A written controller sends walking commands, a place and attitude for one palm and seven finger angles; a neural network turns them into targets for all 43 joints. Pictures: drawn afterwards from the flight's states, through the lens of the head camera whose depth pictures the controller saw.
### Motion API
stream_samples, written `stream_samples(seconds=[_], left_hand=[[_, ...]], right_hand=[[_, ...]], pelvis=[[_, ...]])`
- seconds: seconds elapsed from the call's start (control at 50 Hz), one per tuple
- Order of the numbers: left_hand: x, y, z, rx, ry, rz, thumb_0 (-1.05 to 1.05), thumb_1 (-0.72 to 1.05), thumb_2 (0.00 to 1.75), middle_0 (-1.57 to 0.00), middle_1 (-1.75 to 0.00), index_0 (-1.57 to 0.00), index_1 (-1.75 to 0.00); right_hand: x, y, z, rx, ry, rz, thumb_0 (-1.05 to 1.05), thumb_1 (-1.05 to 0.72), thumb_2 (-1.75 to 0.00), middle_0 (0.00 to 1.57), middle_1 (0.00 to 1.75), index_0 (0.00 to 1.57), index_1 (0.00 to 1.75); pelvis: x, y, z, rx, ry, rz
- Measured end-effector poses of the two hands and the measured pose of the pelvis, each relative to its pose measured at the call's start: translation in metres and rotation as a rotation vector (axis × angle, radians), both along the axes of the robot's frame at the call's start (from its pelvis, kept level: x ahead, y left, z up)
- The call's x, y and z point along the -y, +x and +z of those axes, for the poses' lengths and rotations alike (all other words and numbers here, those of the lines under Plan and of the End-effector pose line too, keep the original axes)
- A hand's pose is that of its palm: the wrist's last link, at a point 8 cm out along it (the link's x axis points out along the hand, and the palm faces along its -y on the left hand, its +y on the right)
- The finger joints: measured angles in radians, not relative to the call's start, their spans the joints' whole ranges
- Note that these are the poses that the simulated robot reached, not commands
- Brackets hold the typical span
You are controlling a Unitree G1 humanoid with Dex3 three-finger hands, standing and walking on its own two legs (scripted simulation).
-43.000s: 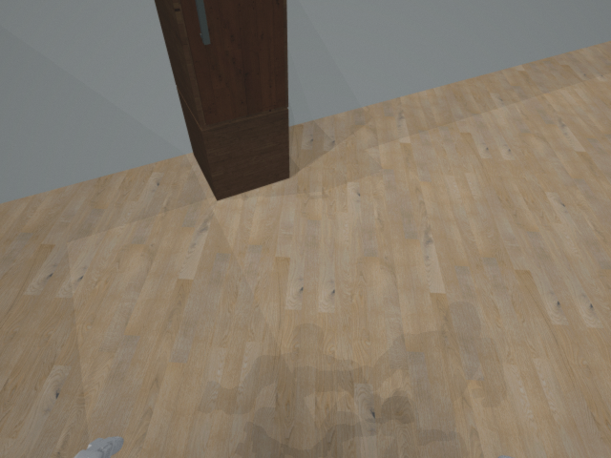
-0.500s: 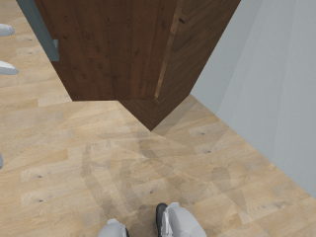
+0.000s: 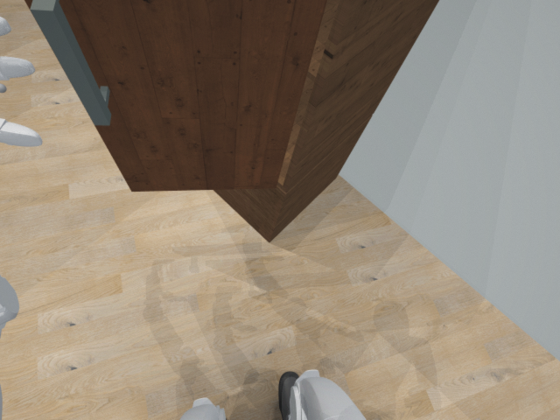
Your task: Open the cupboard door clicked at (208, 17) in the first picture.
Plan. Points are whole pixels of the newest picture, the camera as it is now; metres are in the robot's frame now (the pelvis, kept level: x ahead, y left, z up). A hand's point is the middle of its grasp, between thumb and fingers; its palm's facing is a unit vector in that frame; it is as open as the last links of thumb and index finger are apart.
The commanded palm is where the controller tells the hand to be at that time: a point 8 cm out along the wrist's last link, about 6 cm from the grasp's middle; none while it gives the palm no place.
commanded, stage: move the hooked fingers beside the handle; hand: left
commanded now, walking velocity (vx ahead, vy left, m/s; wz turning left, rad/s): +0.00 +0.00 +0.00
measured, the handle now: (81, 60) +0.56 +0.21 +0.10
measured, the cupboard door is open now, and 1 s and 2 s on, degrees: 49 49 49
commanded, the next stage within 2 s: slide the fingers in behind the handle in 1.42 s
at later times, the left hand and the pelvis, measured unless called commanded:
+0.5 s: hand (17, 92) +0.50 +0.26 +0.11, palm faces -0.02 -1.00 -0.03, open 14.0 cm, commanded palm +0.50 +0.31 +0.10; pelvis -0.02 -0.02 -0.01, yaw +1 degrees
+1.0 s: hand out of the picture +0.50 +0.29 +0.11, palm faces -0.02 -1.00 +0.00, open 14.0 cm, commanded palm +0.49 +0.31 +0.10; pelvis -0.02 -0.01 -0.01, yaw +0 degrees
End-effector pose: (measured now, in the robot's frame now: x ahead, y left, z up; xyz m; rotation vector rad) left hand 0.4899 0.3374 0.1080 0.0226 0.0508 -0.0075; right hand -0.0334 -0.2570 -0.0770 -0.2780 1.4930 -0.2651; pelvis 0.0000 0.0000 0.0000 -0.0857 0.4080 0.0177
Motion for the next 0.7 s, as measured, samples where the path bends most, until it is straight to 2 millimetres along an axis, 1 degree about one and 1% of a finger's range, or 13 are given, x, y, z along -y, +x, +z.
stream_samples(seconds=[0.1,0.18,0.22,0.28,0.36,0.42,0.58,0.7], left_hand=[[0.008,-0.008,0.004,0.010,-0.012,-0.016,-0.01,-0.50,0.30,-0.30,-1.20,-0.30,-1.20],[0.011,-0.010,-0.003,-0.020,-0.044,0.000,-0.01,-0.50,0.30,-0.30,-1.20,-0.30,-1.20],[0.011,-0.011,-0.006,-0.035,-0.021,0.006,-0.01,-0.50,0.30,-0.30,-1.20,-0.30,-1.20],[0.010,-0.013,-0.004,-0.017,0.014,0.016,-0.01,-0.50,0.30,-0.30,-1.20,-0.30,-1.20],[0.012,-0.013,0.003,0.019,0.008,0.010,-0.01,-0.50,0.30,-0.30,-1.20,-0.30,-1.20],[0.015,-0.011,0.004,0.007,-0.005,-0.001,-0.01,-0.50,0.30,-0.30,-1.20,-0.30,-1.20],[0.021,-0.003,0.000,-0.021,0.002,-0.003,-0.01,-0.50,0.30,-0.30,-1.20,-0.30,-1.20],[0.017,0.002,0.000,-0.002,-0.004,0.012,-0.01,-0.50,0.30,-0.31,-1.20,-0.30,-1.20]], right_hand=[[0.005,0.019,-0.003,0.044,0.009,0.031,0.00,-0.90,-0.90,0.21,0.30,0.20,0.30],[0.011,0.033,-0.005,0.089,-0.004,0.054,0.00,-0.90,-0.90,0.21,0.30,0.20,0.30],[0.014,0.037,-0.005,0.105,-0.013,0.062,0.00,-0.90,-0.90,0.21,0.30,0.20,0.30],[0.018,0.037,-0.007,0.112,-0.018,0.068,0.00,-0.90,-0.90,0.21,0.30,0.20,0.30],[0.021,0.029,-0.010,0.091,-0.020,0.068,0.00,-0.90,-0.90,0.21,0.30,0.20,0.30],[0.022,0.019,-0.010,0.072,-0.024,0.062,0.00,-0.90,-0.90,0.21,0.30,0.20,0.30],[0.023,-0.015,-0.010,0.021,-0.034,0.020,0.00,-0.90,-0.90,0.21,0.30,0.20,0.30],[0.018,-0.037,-0.007,-0.018,-0.039,-0.019,0.00,-0.90,-0.90,0.21,0.30,0.20,0.30]], pelvis=[[0.002,0.002,0.002,0.016,0.005,0.008],[0.006,-0.002,0.000,0.024,0.008,0.014],[0.007,-0.005,-0.001,0.022,0.010,0.016],[0.009,-0.008,-0.002,0.018,0.011,0.013],[0.012,-0.014,-0.003,0.019,0.014,0.014],[0.014,-0.018,-0.004,0.016,0.014,0.020],[0.016,-0.025,-0.008,-0.003,0.015,0.007],[0.015,-0.029,-0.010,-0.014,0.013,-0.006]])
